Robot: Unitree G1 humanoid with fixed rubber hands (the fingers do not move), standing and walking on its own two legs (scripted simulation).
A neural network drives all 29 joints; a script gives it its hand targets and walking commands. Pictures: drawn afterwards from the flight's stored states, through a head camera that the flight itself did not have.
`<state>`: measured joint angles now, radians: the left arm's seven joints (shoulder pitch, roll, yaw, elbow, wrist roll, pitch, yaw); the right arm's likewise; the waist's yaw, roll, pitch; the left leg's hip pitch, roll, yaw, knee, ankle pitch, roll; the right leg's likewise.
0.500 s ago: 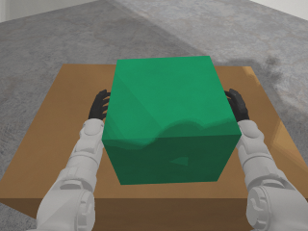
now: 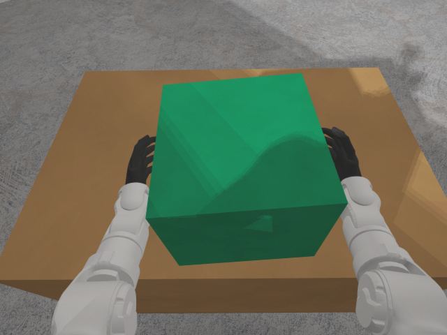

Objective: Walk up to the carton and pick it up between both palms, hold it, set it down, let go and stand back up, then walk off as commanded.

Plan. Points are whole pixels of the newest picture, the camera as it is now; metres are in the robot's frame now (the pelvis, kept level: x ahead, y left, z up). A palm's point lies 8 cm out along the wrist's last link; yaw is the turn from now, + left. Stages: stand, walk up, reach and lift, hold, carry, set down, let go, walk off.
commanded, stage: set down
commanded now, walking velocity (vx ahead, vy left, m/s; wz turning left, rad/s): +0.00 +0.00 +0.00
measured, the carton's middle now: (239, 171) +0.44 +0.03 -0.03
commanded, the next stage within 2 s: none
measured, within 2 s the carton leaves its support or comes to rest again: rests again in 0.62 s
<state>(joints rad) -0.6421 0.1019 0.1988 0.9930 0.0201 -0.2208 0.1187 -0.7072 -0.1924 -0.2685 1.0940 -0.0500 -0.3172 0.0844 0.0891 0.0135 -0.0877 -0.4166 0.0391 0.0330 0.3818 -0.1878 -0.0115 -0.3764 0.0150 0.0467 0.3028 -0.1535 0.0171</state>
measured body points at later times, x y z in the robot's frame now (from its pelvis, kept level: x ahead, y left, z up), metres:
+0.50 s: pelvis -0.01 +0.00 +0.00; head +0.06 +0.00 +0.44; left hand +0.38 +0.22 +0.02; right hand +0.43 -0.17 +0.04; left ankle -0.02 +0.12 -0.74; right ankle -0.02 -0.13 -0.74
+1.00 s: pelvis -0.01 +0.00 +0.00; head +0.07 -0.01 +0.44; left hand +0.39 +0.21 +0.02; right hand +0.43 -0.17 +0.03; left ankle -0.02 +0.12 -0.74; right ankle -0.02 -0.13 -0.74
